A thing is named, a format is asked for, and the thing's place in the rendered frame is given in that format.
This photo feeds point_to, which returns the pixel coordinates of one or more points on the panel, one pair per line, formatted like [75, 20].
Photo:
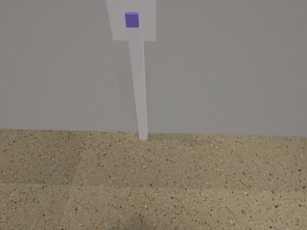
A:
[135, 36]

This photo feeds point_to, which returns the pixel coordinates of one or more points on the button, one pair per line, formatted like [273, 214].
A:
[132, 19]

